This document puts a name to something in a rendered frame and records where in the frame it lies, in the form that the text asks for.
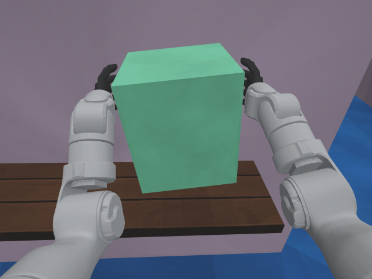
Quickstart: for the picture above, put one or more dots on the right robot upper arm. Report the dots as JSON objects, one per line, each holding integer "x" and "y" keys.
{"x": 321, "y": 203}

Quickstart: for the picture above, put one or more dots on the left robot forearm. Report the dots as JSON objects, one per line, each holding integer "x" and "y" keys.
{"x": 91, "y": 141}

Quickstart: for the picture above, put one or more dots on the table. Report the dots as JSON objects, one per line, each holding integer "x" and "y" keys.
{"x": 29, "y": 193}

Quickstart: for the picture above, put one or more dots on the left robot hand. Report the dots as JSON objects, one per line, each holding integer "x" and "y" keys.
{"x": 104, "y": 79}

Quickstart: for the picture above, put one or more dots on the right robot hand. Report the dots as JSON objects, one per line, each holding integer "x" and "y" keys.
{"x": 253, "y": 75}

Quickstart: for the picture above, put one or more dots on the right robot forearm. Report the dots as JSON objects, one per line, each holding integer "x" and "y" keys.
{"x": 295, "y": 148}

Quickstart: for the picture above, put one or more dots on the left robot upper arm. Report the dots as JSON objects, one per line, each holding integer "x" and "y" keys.
{"x": 84, "y": 226}

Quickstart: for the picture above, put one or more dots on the carton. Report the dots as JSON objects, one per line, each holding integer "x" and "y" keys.
{"x": 181, "y": 111}

